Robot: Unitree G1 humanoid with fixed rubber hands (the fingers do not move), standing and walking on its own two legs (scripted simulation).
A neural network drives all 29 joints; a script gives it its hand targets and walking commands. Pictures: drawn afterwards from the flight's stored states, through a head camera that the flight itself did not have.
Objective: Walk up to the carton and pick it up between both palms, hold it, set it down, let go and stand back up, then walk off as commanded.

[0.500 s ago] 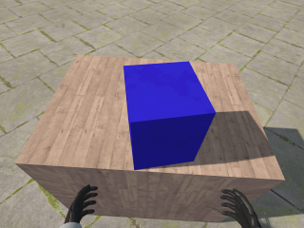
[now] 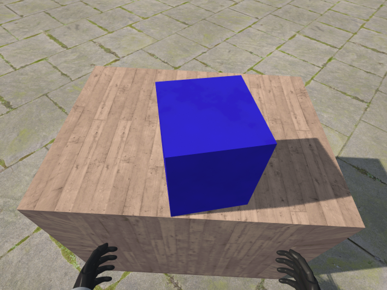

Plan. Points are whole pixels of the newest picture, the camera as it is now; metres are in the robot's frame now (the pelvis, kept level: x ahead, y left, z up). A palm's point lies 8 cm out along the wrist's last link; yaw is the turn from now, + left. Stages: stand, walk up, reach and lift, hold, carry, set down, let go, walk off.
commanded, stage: set down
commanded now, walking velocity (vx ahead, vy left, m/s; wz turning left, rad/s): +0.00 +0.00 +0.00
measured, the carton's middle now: (204, 148) +0.43 -0.01 +0.02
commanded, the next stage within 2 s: let go in 0.60 s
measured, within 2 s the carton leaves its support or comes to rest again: neither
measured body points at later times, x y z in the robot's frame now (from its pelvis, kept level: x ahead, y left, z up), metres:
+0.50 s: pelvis +0.01 +0.01 +0.00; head +0.02 +0.01 +0.45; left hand +0.17 +0.24 -0.09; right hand +0.16 -0.22 -0.10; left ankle +0.01 +0.12 -0.75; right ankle -0.02 -0.10 -0.75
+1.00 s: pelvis +0.01 +0.00 +0.00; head +0.02 -0.01 +0.45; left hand +0.17 +0.23 -0.09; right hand +0.17 -0.23 -0.10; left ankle +0.01 +0.12 -0.75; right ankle -0.02 -0.10 -0.75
